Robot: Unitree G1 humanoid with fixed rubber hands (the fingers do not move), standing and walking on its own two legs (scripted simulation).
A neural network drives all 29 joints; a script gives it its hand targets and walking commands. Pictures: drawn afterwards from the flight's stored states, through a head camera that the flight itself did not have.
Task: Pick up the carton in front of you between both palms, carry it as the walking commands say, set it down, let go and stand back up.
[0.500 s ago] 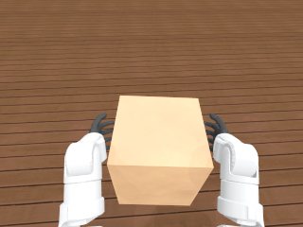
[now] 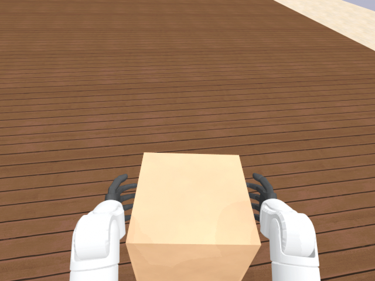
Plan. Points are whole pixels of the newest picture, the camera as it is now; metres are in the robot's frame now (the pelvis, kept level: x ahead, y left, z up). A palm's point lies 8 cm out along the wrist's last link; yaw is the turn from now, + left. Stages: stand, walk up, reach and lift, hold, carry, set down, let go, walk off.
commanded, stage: carry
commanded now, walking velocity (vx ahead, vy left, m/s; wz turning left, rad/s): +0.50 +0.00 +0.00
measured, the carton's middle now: (189, 225) +0.27 +0.00 -0.01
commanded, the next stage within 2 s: none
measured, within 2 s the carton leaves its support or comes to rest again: neither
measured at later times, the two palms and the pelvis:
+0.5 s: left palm (144, 115) +0.55 +0.12 +0.09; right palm (245, 113) +0.58 -0.18 +0.08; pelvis +0.30 -0.05 +0.00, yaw +3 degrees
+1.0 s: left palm (140, 70) +0.88 +0.17 +0.07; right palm (215, 70) +0.88 -0.13 +0.08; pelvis +0.62 +0.02 +0.01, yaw +1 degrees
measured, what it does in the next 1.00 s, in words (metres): walks ahead: right foot, then left foot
